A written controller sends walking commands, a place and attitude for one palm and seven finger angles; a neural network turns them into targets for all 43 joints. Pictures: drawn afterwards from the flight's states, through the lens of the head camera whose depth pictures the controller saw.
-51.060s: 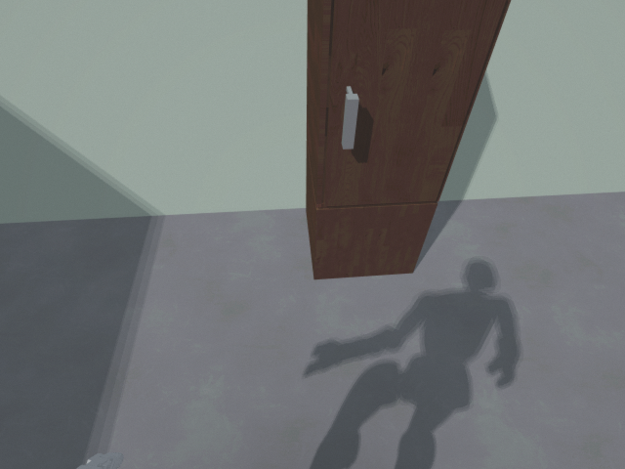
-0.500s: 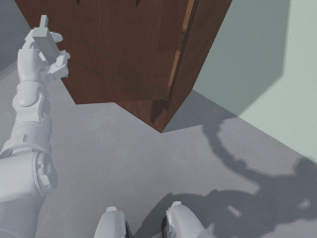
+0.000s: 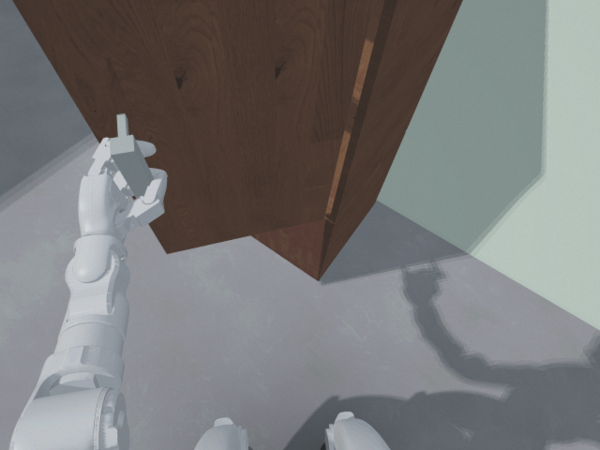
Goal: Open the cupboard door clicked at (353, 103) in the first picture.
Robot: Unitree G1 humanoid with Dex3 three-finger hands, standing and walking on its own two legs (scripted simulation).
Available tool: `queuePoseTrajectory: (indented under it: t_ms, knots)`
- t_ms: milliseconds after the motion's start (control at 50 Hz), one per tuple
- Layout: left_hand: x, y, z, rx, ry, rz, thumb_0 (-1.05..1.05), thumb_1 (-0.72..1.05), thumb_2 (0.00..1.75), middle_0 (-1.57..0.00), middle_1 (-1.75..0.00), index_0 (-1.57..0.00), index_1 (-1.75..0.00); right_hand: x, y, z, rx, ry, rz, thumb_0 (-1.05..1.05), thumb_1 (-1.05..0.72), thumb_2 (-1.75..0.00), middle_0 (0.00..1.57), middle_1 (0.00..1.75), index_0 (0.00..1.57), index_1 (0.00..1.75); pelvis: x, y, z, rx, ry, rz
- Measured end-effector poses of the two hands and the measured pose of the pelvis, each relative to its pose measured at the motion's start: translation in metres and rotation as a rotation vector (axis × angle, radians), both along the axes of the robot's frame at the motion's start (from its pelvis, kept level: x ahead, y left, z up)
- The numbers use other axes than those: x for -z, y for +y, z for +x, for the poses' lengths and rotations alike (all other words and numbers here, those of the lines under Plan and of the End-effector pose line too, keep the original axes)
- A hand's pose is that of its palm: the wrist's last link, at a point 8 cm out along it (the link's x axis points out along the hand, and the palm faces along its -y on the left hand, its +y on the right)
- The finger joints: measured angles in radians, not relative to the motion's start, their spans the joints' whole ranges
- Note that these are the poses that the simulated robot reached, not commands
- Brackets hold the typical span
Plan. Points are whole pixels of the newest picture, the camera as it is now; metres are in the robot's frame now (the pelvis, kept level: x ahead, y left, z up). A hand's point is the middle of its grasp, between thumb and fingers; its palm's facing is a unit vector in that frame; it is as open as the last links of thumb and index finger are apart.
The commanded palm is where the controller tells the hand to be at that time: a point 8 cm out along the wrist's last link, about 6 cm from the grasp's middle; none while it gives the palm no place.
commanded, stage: pull the door open along its arc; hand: left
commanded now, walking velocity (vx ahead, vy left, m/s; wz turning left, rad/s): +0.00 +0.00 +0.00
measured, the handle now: (139, 165) +0.49 +0.20 +0.05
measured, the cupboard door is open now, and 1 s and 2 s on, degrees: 51 88 88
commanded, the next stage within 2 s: open thumb and fingers to let go in 0.70 s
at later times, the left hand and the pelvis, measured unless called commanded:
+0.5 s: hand (218, 270) +0.33 +0.09 +0.05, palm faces +0.46 -0.89 +0.00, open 6.8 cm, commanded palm +0.25 +0.12 +0.05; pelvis +0.00 -0.03 +0.00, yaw +3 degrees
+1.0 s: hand (258, 296) +0.30 +0.04 +0.05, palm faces +0.45 -0.89 -0.04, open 7.1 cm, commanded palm +0.25 +0.07 +0.05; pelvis -0.01 -0.06 +0.00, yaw +6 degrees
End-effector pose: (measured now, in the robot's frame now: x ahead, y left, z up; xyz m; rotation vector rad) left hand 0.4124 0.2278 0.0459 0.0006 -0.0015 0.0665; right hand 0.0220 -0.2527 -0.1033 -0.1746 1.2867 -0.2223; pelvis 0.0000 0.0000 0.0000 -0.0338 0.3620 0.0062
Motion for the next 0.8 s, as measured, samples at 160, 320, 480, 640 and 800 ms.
queuePoseTrajectory:
  t_ms: [160,320,480,640,800]
  knots:
    - [0.001,-0.038,-0.064,-0.137,-0.012,-0.07,0.02,0.63,0.7,-0.29,-1.31,-0.31,-1.28,-0.008,0.01,0.071,-0.103,-0.193,0.036,0.0,-0.9,-0.9,0.2,0.3,0.2,0.3,-0.006,0.001,0.007,0.0,-0.044,0.012]
    - [-0.001,-0.075,-0.098,-0.365,-0.017,-0.056,0.02,0.62,0.75,-0.3,-1.28,-0.31,-1.27,-0.009,0.027,0.133,-0.243,-0.335,0.064,0.0,-0.9,-0.9,0.2,0.3,0.2,0.3,-0.001,-0.011,0.001,-0.031,-0.076,0.026]
    - [-0.006,-0.101,-0.122,-0.42,0.02,-0.009,0.03,0.63,0.74,-0.29,-1.26,-0.29,-1.29,-0.011,0.028,0.146,-0.271,-0.38,0.093,0.01,-0.9,-0.9,0.2,0.3,0.2,0.3,-0.003,-0.024,0.0,-0.048,-0.105,0.035]
    - [-0.009,-0.135,-0.153,-0.353,0.041,0.011,0.03,0.61,0.7,-0.27,-1.29,-0.29,-1.31,-0.01,0.01,0.136,-0.264,-0.379,0.083,0.01,-0.9,-0.9,0.2,0.3,0.2,0.3,-0.006,-0.036,0.004,-0.057,-0.13,0.046]
    - [-0.01,-0.154,-0.164,-0.324,0.054,0.037,0.03,0.61,0.7,-0.27,-1.3,-0.31,-1.32,-0.01,-0.001,0.143,-0.274,-0.432,0.092,0.01,-0.9,-0.9,0.2,0.3,0.2,0.3,-0.005,-0.048,0.003,-0.07,-0.141,0.055]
